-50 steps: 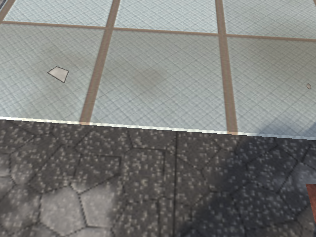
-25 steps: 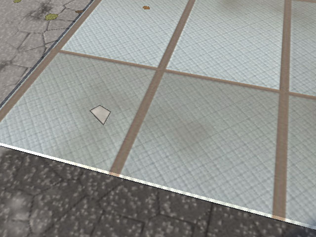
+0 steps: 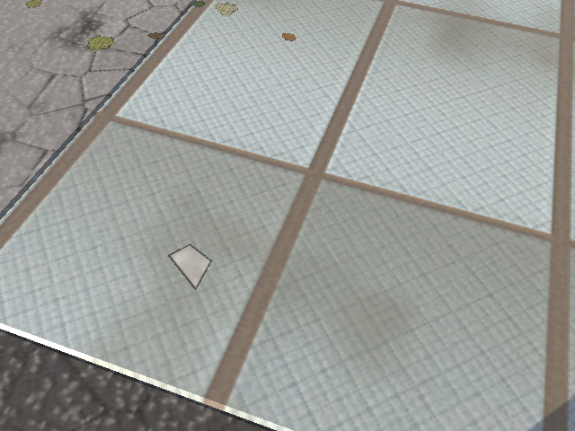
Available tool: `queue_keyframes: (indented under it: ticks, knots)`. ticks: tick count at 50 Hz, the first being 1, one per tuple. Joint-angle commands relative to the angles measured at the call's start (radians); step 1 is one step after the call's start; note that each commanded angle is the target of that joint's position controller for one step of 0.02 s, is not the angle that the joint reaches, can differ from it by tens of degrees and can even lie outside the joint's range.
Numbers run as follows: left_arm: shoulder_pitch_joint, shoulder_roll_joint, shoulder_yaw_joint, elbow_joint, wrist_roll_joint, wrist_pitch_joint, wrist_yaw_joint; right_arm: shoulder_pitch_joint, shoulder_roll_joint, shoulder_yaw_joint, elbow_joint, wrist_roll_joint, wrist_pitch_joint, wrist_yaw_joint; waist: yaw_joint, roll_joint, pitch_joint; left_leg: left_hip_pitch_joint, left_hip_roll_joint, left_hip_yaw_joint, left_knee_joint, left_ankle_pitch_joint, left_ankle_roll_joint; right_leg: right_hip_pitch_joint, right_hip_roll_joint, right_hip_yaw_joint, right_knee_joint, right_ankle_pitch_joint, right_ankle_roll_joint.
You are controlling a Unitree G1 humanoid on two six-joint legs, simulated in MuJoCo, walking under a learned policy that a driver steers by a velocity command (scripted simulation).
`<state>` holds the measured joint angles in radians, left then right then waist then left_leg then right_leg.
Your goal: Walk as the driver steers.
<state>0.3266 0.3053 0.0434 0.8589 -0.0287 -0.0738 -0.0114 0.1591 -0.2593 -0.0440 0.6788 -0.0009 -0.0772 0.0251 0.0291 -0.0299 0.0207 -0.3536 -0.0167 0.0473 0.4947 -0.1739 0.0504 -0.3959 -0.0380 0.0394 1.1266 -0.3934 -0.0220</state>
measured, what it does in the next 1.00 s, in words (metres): walks ahead, turning right: right foot, then left foot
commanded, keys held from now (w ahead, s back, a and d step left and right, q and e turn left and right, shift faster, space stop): w+e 0.08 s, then e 0.92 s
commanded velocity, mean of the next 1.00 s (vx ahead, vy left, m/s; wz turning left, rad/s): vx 0.16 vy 0.00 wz -0.50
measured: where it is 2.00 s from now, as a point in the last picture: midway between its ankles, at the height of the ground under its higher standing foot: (399, 403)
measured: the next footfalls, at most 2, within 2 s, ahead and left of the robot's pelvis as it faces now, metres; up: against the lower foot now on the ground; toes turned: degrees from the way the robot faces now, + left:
right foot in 0.36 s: +0.33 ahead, -0.14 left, +0.00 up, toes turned -12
left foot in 0.82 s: +0.38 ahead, +0.08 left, +0.00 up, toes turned -32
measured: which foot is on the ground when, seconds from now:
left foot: down 0.00-0.36, up 0.38-0.80, down 0.82-1.00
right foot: up 0.00-0.34, down 0.36-0.82, up 0.84-1.00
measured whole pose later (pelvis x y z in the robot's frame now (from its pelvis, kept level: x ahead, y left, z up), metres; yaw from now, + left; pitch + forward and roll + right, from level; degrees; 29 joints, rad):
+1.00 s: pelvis +0.28 +0.00 +0.01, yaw -33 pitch +2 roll -1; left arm 0.20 0.35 0.11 0.63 -0.02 0.07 0.02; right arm 0.18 -0.26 -0.06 0.71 -0.02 0.00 -0.04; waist -0.01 -0.05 0.02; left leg -0.28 0.03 0.01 0.47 -0.23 0.00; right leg -0.57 0.09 0.10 1.15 -0.41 0.07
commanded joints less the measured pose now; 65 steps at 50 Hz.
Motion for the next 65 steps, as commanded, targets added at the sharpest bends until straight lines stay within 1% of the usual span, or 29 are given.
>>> queue_keyframes:
  ticks: [1,6,11,15,17,18,19,20,21,22,23,25,28,35,40,41,42,43,44,46,47,52,56,59,61,62,63,64,65]
  knots:
    - [-0.007,0.084,0.028,-0.071,0.002,0.006,0.005,0.055,-0.097,-0.032,-0.014,-0.008,-0.024,0.002,-0.025,0.147,-0.04,0.216,0.262,-0.279,-0.32,0.02,0.155,-0.246,-0.098,0.057,0.023,0.117,0.008]
    - [-0.062,0.046,0.03,-0.092,0.012,0.028,0.012,0.059,-0.12,-0.043,0.04,-0.024,-0.045,-0.015,-0.008,0.091,0.01,0.185,0.246,-0.061,-0.344,0.403,0.149,-0.286,-0.069,0.087,-0.126,0.309,0.044]
    - [-0.215,0.0,0.012,-0.163,0.027,0.019,-0.026,0.081,-0.163,-0.049,0.069,-0.009,-0.017,-0.049,-0.063,0.085,0.004,0.214,0.222,0.091,-0.288,0.563,0.107,-0.169,-0.031,-0.037,-0.441,0.525,0.035]
    - [-0.225,0.047,0.031,-0.215,0.029,0.029,-0.054,0.079,-0.199,-0.064,0.081,0.017,0.025,-0.065,-0.049,0.108,-0.022,0.36,0.279,0.089,-0.15,0.664,0.086,-0.176,-0.005,-0.064,-0.512,0.353,-0.011]
    - [-0.118,0.09,0.055,-0.205,0.03,0.028,-0.06,0.053,-0.208,-0.071,0.069,0.027,0.046,-0.077,0.008,0.11,-0.079,0.368,0.262,0.101,0.04,0.781,0.055,-0.048,0.051,-0.103,-0.565,0.288,-0.05]
    - [-0.013,0.134,0.078,-0.18,0.033,0.023,-0.048,0.056,-0.19,-0.064,0.064,0.027,0.052,-0.079,0.058,0.062,-0.136,0.324,0.2,0.129,0.232,0.709,0.013,0.106,0.086,-0.101,-0.665,0.417,-0.083]
    - [0.044,0.235,0.102,-0.188,0.036,0.027,-0.022,0.112,-0.147,-0.045,0.044,-0.012,0.044,-0.073,0.059,-0.11,-0.23,0.092,0.119,0.138,0.536,0.286,-0.056,0.371,-0.097,0.153,-0.639,0.887,-0.164]
    - [-0.01,0.299,0.102,-0.225,0.048,0.029,-0.013,0.237,-0.06,-0.014,0.023,-0.042,0.032,-0.051,-0.051,-0.253,-0.378,-0.245,-0.072,0.008,0.869,-0.563,-0.117,0.657,-0.34,0.575,-0.613,1.14,-0.4]
    - [-0.011,0.218,0.087,-0.252,0.04,0.039,-0.016,0.171,-0.148,-0.028,0.039,-0.015,0.025,-0.034,0.035,-0.093,-0.473,-0.277,-0.029,-0.164,0.926,-0.508,-0.1,0.635,-0.314,0.566,-0.684,0.919,-0.398]
    - [-0.078,0.175,0.075,-0.266,0.032,0.041,-0.016,0.081,-0.165,-0.035,0.013,0.015,0.029,-0.032,0.028,-0.047,-0.343,-0.328,0.003,-0.154,0.893,-0.416,-0.085,0.523,-0.267,0.455,-0.717,0.76,-0.346]
    - [-0.124,0.139,0.066,-0.266,0.014,0.05,-0.01,0.052,-0.154,-0.034,0.016,0.006,0.038,-0.045,0.001,0.034,-0.235,-0.336,0.039,-0.141,0.816,-0.346,-0.089,0.392,-0.215,0.383,-0.75,0.613,-0.287]
    - [-0.176,0.121,0.059,-0.282,0.022,0.066,0.002,0.046,-0.16,-0.043,0.011,-0.008,0.066,-0.06,-0.046,-0.018,-0.144,-0.235,0.061,-0.136,0.693,-0.268,-0.097,0.166,-0.151,0.328,-0.808,0.461,-0.246]
    - [-0.183,0.146,0.071,-0.292,0.038,0.071,0.016,0.071,-0.123,-0.036,0.019,-0.012,0.072,-0.07,-0.059,-0.065,-0.153,-0.171,0.029,-0.118,0.555,-0.227,-0.12,0.092,-0.109,0.291,-0.812,0.507,-0.241]
    - [-0.184,0.159,0.079,-0.307,0.027,0.103,0.045,-0.01,-0.115,-0.033,-0.002,-0.003,0.068,-0.066,-0.019,-0.114,-0.156,-0.118,0.005,-0.149,0.316,-0.132,-0.136,0.079,-0.074,0.376,-0.805,0.168,-0.192]
    - [-0.19,0.146,0.076,-0.317,0.013,0.12,0.042,0.043,-0.125,-0.045,0.007,0.008,0.039,-0.043,-0.047,-0.14,-0.147,0.044,-0.017,-0.125,-0.009,-0.067,-0.086,0.112,-0.052,0.454,-0.723,0.242,-0.151]
    - [-0.173,0.126,0.07,-0.316,0.008,0.123,0.044,0.073,-0.155,-0.057,0.015,0.0,0.037,-0.042,-0.055,-0.108,-0.147,0.143,0.045,-0.154,-0.106,-0.001,-0.059,0.057,-0.009,0.425,-0.67,0.186,-0.11]
    - [-0.122,0.067,0.056,-0.314,0.015,0.124,0.042,0.081,-0.229,-0.073,0.003,-0.02,0.044,-0.048,-0.021,0.094,-0.162,0.249,0.274,-0.346,-0.162,0.056,0.025,-0.064,0.094,0.285,-0.453,-0.069,-0.048]
    - [-0.154,0.106,0.071,-0.355,0.007,0.11,0.038,0.055,-0.275,-0.085,0.008,-0.054,0.052,-0.044,-0.007,0.369,-0.09,0.185,0.41,-0.576,-0.218,0.202,0.179,-0.243,0.209,0.112,-0.254,-0.231,0.003]
    - [-0.132,0.184,0.095,-0.328,0.025,0.102,0.037,-0.001,-0.215,-0.071,-0.029,-0.052,0.048,-0.047,-0.007,0.26,-0.082,0.171,0.417,-0.537,-0.199,0.24,0.204,-0.246,0.137,0.142,-0.065,-0.188,0.036]
    - [-0.088,0.166,0.101,-0.273,0.015,0.121,0.041,-0.063,-0.146,-0.053,-0.05,-0.023,0.051,-0.056,0.012,0.151,-0.076,0.179,0.301,-0.339,-0.153,0.251,0.125,-0.242,0.122,0.11,0.062,-0.08,0.074]
    - [-0.081,0.144,0.095,-0.269,0.017,0.131,0.042,-0.065,-0.134,-0.048,-0.051,-0.009,0.054,-0.061,0.002,0.152,-0.064,0.193,0.287,-0.296,-0.147,0.271,0.123,-0.265,0.113,0.101,0.117,-0.042,0.092]
    - [-0.199,0.067,0.063,-0.326,0.006,0.132,0.032,0.026,-0.16,-0.055,-0.031,-0.018,0.08,-0.074,-0.074,0.204,-0.072,0.298,0.268,-0.189,-0.151,0.32,0.159,-0.251,0.064,0.018,-0.075,-0.004,0.133]
    - [-0.198,0.051,0.047,-0.331,0.017,0.126,0.02,0.006,-0.204,-0.069,-0.025,-0.001,0.085,-0.056,-0.075,0.235,-0.104,0.255,0.293,-0.159,-0.134,0.375,0.174,-0.05,0.047,-0.041,-0.313,-0.049,0.108]
    - [-0.156,0.051,0.045,-0.306,0.012,0.125,0.008,0.022,-0.208,-0.066,-0.003,0.026,0.083,-0.04,-0.061,0.219,-0.096,0.178,0.285,-0.171,-0.164,-0.004,0.158,0.107,0.065,-0.09,-0.555,0.047,0.053]
    - [-0.063,0.05,0.045,-0.258,0.012,0.115,0.004,0.031,-0.158,-0.044,0.019,0.029,0.073,-0.028,-0.011,0.174,-0.083,0.025,0.24,-0.136,-0.124,-0.195,0.093,0.346,0.081,-0.094,-0.743,0.128,-0.007]
    - [0.016,0.08,0.052,-0.239,0.011,0.109,0.011,0.017,-0.092,-0.021,0.017,0.006,0.061,-0.017,0.016,0.07,-0.113,-0.105,0.178,-0.065,0.033,-0.281,0.02,0.504,-0.036,0.069,-0.761,0.106,-0.042]
    - [0.065,0.207,0.078,-0.239,0.024,0.106,0.017,-0.017,-0.036,-0.003,-0.034,-0.018,0.041,-0.009,0.018,-0.212,-0.111,-0.359,0.044,0.078,0.303,-0.403,-0.069,0.566,-0.265,0.41,-0.825,-0.026,-0.176]
    - [0.1,0.225,0.086,-0.234,0.039,0.079,0.01,-0.127,-0.143,-0.033,-0.064,0.011,0.027,-0.02,0.098,-0.179,-0.032,-0.451,0.055,-0.04,0.481,-0.454,-0.074,0.439,-0.349,0.59,-0.937,-0.16,-0.302]
    - [0.054,0.174,0.068,-0.229,0.041,0.055,0.011,-0.118,-0.186,-0.052,-0.062,0.034,0.022,-0.019,0.059,-0.156,0.046,-0.501,0.093,-0.078,0.55,-0.37,-0.059,0.409,-0.324,0.54,-0.961,-0.251,-0.288]
Keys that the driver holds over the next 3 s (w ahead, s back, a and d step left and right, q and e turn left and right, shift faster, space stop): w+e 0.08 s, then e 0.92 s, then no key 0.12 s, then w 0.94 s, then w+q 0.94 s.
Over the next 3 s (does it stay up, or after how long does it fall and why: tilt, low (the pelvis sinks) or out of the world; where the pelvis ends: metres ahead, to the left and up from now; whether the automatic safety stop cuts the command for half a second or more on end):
stays up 1.01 -0.45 0.01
